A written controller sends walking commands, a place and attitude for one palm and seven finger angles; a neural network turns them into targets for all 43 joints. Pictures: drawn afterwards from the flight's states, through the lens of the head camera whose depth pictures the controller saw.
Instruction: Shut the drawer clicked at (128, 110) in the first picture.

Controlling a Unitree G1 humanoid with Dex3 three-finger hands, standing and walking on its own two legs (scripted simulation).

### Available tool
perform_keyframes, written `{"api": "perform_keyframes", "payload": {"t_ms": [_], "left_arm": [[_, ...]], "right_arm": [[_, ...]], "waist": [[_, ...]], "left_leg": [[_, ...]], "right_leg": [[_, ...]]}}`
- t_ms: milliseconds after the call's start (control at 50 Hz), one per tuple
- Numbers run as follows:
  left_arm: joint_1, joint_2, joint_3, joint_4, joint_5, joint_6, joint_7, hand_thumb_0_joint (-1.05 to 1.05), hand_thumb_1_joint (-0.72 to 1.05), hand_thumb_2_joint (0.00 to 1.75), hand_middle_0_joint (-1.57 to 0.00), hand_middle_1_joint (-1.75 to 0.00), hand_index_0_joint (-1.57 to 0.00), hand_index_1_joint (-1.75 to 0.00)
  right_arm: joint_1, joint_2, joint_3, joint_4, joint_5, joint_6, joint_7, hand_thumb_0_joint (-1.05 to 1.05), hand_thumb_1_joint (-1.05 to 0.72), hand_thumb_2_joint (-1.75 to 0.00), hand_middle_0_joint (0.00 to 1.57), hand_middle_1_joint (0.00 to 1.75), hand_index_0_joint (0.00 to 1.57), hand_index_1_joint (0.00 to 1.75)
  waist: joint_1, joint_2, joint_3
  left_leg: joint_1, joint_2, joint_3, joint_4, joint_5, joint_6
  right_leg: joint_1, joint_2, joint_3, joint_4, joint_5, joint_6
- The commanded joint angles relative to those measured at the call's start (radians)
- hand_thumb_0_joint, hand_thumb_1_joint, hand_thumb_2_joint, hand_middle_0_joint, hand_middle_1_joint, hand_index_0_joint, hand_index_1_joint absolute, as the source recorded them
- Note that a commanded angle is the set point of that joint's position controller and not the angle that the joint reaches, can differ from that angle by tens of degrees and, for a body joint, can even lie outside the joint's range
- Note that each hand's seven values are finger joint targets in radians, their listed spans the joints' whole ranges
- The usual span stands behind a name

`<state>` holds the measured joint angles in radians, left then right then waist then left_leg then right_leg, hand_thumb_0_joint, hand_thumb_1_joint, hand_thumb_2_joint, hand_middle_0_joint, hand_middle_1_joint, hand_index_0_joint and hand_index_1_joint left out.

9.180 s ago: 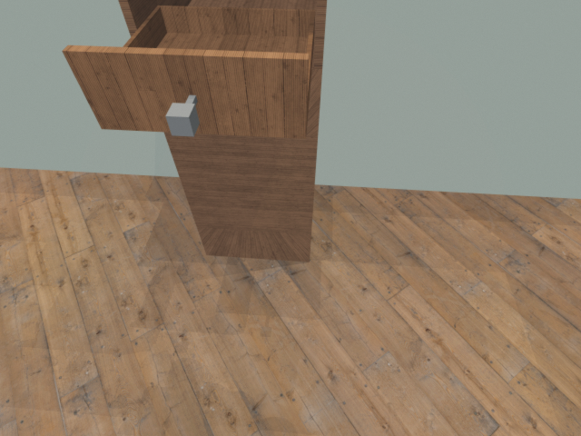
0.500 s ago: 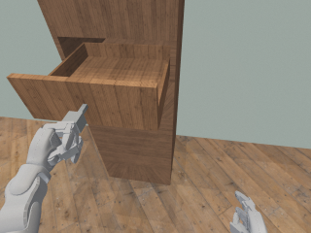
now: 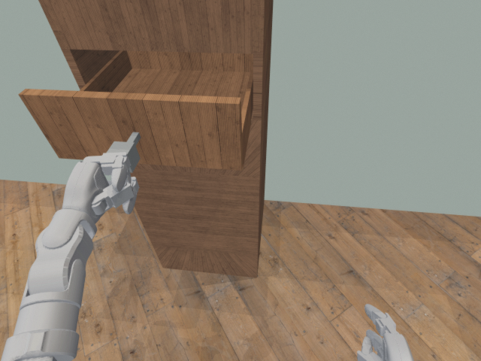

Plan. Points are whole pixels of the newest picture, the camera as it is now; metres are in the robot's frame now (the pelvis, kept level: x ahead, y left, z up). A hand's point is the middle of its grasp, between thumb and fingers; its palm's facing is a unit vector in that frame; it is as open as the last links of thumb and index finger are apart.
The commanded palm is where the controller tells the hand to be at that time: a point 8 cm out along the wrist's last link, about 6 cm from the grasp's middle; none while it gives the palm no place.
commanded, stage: push the drawer shut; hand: left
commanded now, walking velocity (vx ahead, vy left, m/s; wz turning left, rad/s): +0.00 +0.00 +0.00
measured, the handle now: (127, 149) +0.42 +0.23 +0.15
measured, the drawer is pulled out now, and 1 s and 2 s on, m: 0.18 0.07 0.00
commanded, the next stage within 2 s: pull the fist back off the drawer in 1.96 s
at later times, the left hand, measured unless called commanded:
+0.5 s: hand (141, 163) +0.39 +0.20 +0.15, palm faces -0.01 -1.00 -0.03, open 3.2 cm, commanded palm +0.37 +0.25 +0.15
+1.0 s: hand (150, 140) +0.45 +0.20 +0.15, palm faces -0.02 -1.00 +0.00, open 3.2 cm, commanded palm +0.43 +0.25 +0.15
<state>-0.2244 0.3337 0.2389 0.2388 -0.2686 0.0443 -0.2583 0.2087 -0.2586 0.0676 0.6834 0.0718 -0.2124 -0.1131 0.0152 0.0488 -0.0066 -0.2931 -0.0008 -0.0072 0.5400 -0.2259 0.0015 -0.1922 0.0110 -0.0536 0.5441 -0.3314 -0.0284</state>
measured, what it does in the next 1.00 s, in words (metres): stands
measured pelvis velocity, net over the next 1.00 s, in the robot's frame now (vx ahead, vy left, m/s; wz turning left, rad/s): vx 0.01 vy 0.01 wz -0.02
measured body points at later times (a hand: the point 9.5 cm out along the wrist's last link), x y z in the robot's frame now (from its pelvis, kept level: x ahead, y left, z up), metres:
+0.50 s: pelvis +0.02 +0.00 +0.00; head +0.02 -0.01 +0.45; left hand +0.38 +0.25 +0.15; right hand +0.16 -0.25 -0.10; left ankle +0.04 +0.12 -0.73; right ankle -0.02 -0.10 -0.73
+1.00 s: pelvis +0.01 +0.01 +0.00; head +0.04 +0.00 +0.45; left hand +0.44 +0.25 +0.15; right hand +0.09 -0.26 -0.12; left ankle +0.04 +0.12 -0.73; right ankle -0.02 -0.10 -0.73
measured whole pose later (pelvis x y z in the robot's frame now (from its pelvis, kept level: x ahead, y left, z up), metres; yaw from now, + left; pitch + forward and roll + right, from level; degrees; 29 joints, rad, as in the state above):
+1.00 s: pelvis +0.01 +0.01 +0.00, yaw -1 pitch +4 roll -1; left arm -0.70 0.43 0.29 0.83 -0.21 -0.05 -0.28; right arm 0.31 -0.27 0.05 0.69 0.06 -0.08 -0.09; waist -0.06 0.03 -0.03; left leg -0.42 0.01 0.00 0.59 -0.25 0.01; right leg -0.30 0.02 -0.04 0.56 -0.33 -0.02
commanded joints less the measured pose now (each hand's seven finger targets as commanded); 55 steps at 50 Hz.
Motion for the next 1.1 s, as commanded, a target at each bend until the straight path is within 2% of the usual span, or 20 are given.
{"api": "perform_keyframes", "payload": {"t_ms": [0,100,180,200,260,340,440,480,500,520,580,600,680,720,880,920,980,1000,1040,1080], "left_arm": [[-0.422,0.206,0.072,-0.180,-0.011,-0.064,0.001,0.00,0.90,0.90,-1.40,-1.60,-1.40,-1.60],[-0.484,0.189,0.050,-0.142,-0.011,-0.063,-0.007,0.00,0.90,0.90,-1.40,-1.60,-1.40,-1.60],[-0.460,0.214,0.089,-0.142,-0.008,-0.066,-0.007,0.00,0.90,0.90,-1.40,-1.60,-1.40,-1.60],[-0.453,0.233,0.097,-0.125,-0.005,-0.065,-0.008,0.00,0.90,0.90,-1.40,-1.60,-1.40,-1.60],[-0.500,0.207,0.076,-0.122,-0.005,-0.065,-0.010,0.00,0.90,0.90,-1.40,-1.60,-1.40,-1.60],[-0.563,0.215,0.073,-0.072,-0.002,-0.057,-0.006,0.00,0.90,0.90,-1.40,-1.60,-1.40,-1.60],[-0.619,0.232,0.082,-0.051,0.008,-0.061,-0.003,0.00,0.90,0.90,-1.40,-1.60,-1.40,-1.60],[-0.639,0.226,0.076,-0.022,0.009,-0.063,-0.003,0.00,0.90,0.90,-1.40,-1.60,-1.40,-1.60],[-0.642,0.248,0.086,0.015,0.012,-0.063,-0.001,0.00,0.90,0.90,-1.40,-1.60,-1.40,-1.60],[-0.680,0.213,0.050,0.011,0.011,-0.068,-0.006,0.00,0.90,0.90,-1.40,-1.60,-1.40,-1.60],[-0.728,0.224,0.057,0.044,0.014,-0.077,-0.004,0.00,0.90,0.90,-1.40,-1.60,-1.40,-1.60],[-0.734,0.245,0.072,0.076,0.015,-0.078,-0.005,0.00,0.90,0.90,-1.40,-1.60,-1.40,-1.60],[-0.777,0.274,0.092,0.120,0.019,-0.099,-0.010,0.00,0.90,0.90,-1.40,-1.60,-1.40,-1.60],[-0.809,0.257,0.074,0.156,0.020,-0.106,-0.012,0.00,0.90,0.90,-1.40,-1.60,-1.40,-1.60],[-0.962,0.317,0.094,0.339,0.040,-0.147,-0.013,0.00,0.90,0.90,-1.40,-1.60,-1.40,-1.60],[-0.997,0.347,0.112,0.370,0.044,-0.165,-0.016,0.00,0.90,0.90,-1.40,-1.60,-1.40,-1.60],[-1.009,0.337,0.104,0.412,0.048,-0.185,-0.026,0.00,0.90,0.90,-1.40,-1.60,-1.40,-1.60],[-1.028,0.375,0.130,0.426,0.051,-0.196,-0.027,0.00,0.90,0.90,-1.40,-1.60,-1.40,-1.60],[-1.067,0.330,0.090,0.439,0.054,-0.208,-0.033,0.00,0.90,0.90,-1.40,-1.60,-1.40,-1.60],[-1.078,0.361,0.113,0.481,0.060,-0.216,-0.032,0.00,0.90,0.90,-1.40,-1.60,-1.40,-1.60]], "right_arm": [[-0.101,-0.122,-0.049,-0.157,0.001,-0.042,-0.002,0.00,-0.90,-0.90,0.20,0.30,0.20,0.30],[-0.085,-0.125,-0.053,-0.159,0.002,-0.025,0.001,0.00,-0.90,-0.90,0.20,0.30,0.20,0.30],[-0.069,-0.125,-0.060,-0.168,-0.002,-0.015,0.009,0.00,-0.90,-0.90,0.20,0.30,0.20,0.30],[-0.064,-0.130,-0.060,-0.165,-0.002,-0.009,0.010,0.00,-0.90,-0.90,0.20,0.30,0.20,0.30],[-0.058,-0.126,-0.062,-0.169,0.000,0.001,0.012,0.00,-0.90,-0.90,0.20,0.30,0.20,0.30],[-0.044,-0.132,-0.063,-0.162,0.002,0.019,0.009,0.00,-0.90,-0.90,0.20,0.30,0.20,0.30],[-0.028,-0.133,-0.068,-0.157,0.000,0.035,0.009,0.00,-0.90,-0.90,0.20,0.30,0.20,0.30],[-0.020,-0.133,-0.067,-0.154,-0.001,0.041,0.010,0.00,-0.90,-0.90,0.20,0.30,0.20,0.30],[-0.012,-0.139,-0.066,-0.147,-0.001,0.048,0.009,0.00,-0.90,-0.90,0.20,0.30,0.20,0.30],[-0.013,-0.135,-0.066,-0.150,0.001,0.050,0.010,0.00,-0.90,-0.90,0.20,0.30,0.20,0.30],[-0.001,-0.137,-0.068,-0.142,-0.001,0.056,0.009,0.00,-0.90,-0.90,0.20,0.30,0.20,0.30],[0.008,-0.142,-0.068,-0.139,-0.003,0.059,0.009,0.00,-0.90,-0.90,0.20,0.30,0.20,0.30],[0.022,-0.143,-0.069,-0.135,-0.003,0.068,0.011,0.00,-0.90,-0.90,0.20,0.30,0.20,0.30],[0.028,-0.143,-0.069,-0.133,-0.003,0.072,0.013,0.00,-0.90,-0.90,0.20,0.30,0.20,0.30],[0.089,-0.158,-0.075,-0.103,-0.006,0.087,0.015,0.00,-0.90,-0.90,0.20,0.30,0.20,0.30],[0.104,-0.161,-0.075,-0.102,-0.009,0.089,0.019,0.00,-0.90,-0.90,0.20,0.30,0.20,0.30],[0.120,-0.161,-0.078,-0.102,-0.010,0.091,0.023,0.00,-0.90,-0.90,0.20,0.30,0.20,0.30],[0.136,-0.168,-0.079,-0.094,-0.012,0.094,0.023,0.00,-0.90,-0.90,0.20,0.30,0.20,0.30],[0.141,-0.163,-0.081,-0.095,-0.012,0.094,0.027,0.00,-0.90,-0.90,0.20,0.30,0.20,0.30],[0.160,-0.170,-0.083,-0.089,-0.014,0.097,0.029,0.00,-0.90,-0.90,0.20,0.30,0.20,0.30]], "waist": [[-0.027,-0.023,-0.220],[-0.039,-0.035,-0.220],[-0.024,-0.008,-0.280],[-0.023,-0.035,-0.273],[-0.033,0.002,-0.262],[-0.048,-0.040,-0.238],[-0.052,0.014,-0.292],[-0.057,0.009,-0.290],[-0.061,-0.043,-0.275],[-0.069,-0.020,-0.275],[-0.074,0.004,-0.290],[-0.074,-0.045,-0.281],[-0.071,-0.008,-0.305],[-0.080,-0.009,-0.292],[-0.105,-0.019,-0.285],[-0.103,-0.019,-0.307],[-0.104,0.007,-0.342],[-0.106,-0.015,-0.350],[-0.117,0.023,-0.346],[-0.120,0.008,-0.343]], "left_leg": [[0.200,0.002,-0.022,-0.053,0.086,0.036],[0.200,0.000,-0.016,-0.047,0.106,0.040],[0.224,-0.003,-0.012,-0.035,0.187,0.037],[0.209,0.000,-0.009,-0.032,0.193,0.040],[0.216,-0.001,-0.009,-0.033,0.202,0.037],[0.198,-0.001,-0.012,-0.032,0.177,0.041],[0.225,-0.003,-0.008,-0.020,0.213,0.041],[0.223,-0.002,-0.011,-0.017,0.215,0.038],[0.206,0.002,-0.014,-0.016,0.207,0.043],[0.206,-0.001,-0.012,-0.019,0.194,0.042],[0.219,-0.001,-0.014,-0.015,0.194,0.040],[0.200,0.000,-0.017,-0.011,0.189,0.045],[0.194,-0.002,-0.014,-0.012,0.193,0.041],[0.190,-0.001,-0.016,-0.008,0.177,0.043],[0.142,0.003,-0.019,0.002,0.119,0.043],[0.133,0.002,-0.021,0.007,0.125,0.045],[0.141,0.002,-0.016,0.017,0.141,0.043],[0.135,0.004,-0.020,0.023,0.150,0.045],[0.146,0.005,-0.020,0.024,0.154,0.043],[0.133,0.007,-0.019,0.029,0.143,0.044]], "right_leg": [[-0.095,-0.006,0.032,-0.117,0.187,0.020],[-0.104,-0.003,0.033,-0.116,0.218,0.022],[-0.071,-0.004,0.029,-0.094,0.317,0.018],[-0.064,-0.002,0.031,-0.095,0.324,0.019],[-0.079,0.000,0.028,-0.092,0.333,0.017],[-0.102,0.003,0.030,-0.100,0.308,0.020],[-0.094,0.002,0.034,-0.091,0.338,0.016],[-0.100,0.004,0.029,-0.089,0.335,0.014],[-0.102,0.007,0.029,-0.092,0.326,0.015],[-0.113,0.006,0.032,-0.093,0.317,0.017],[-0.124,0.006,0.031,-0.092,0.310,0.014],[-0.119,0.009,0.032,-0.093,0.307,0.015],[-0.109,0.007,0.036,-0.086,0.318,0.013],[-0.134,0.009,0.036,-0.088,0.295,0.013],[-0.178,0.012,0.041,-0.084,0.227,0.015],[-0.168,0.012,0.045,-0.077,0.235,0.014],[-0.164,0.013,0.046,-0.067,0.255,0.013],[-0.161,0.016,0.045,-0.064,0.261,0.012],[-0.187,0.018,0.042,-0.060,0.258,0.012],[-0.202,0.020,0.044,-0.060,0.243,0.014]]}}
